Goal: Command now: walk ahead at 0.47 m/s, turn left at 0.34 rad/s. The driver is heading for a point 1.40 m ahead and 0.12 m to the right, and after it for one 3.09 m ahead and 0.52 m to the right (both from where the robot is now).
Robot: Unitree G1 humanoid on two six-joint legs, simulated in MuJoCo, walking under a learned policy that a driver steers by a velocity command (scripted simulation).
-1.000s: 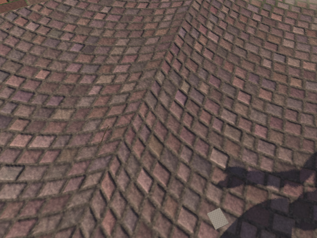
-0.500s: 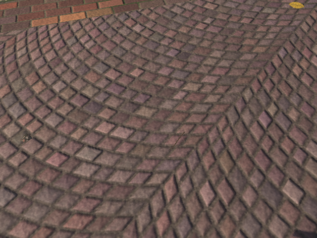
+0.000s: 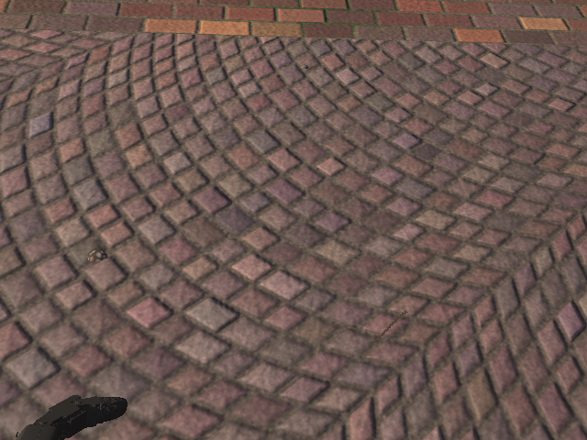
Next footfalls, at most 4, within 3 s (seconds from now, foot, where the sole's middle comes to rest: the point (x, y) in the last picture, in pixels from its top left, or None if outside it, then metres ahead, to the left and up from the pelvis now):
0.14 right None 0.28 -0.12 -0.78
0.64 left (204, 396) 0.56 0.14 -0.78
1.16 right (294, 280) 0.86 -0.09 -0.78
1.70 left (201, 197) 1.15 0.16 -0.78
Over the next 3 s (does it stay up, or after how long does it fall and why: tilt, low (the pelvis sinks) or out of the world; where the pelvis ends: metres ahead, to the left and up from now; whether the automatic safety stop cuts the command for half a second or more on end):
stays up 1.45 -0.02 -0.01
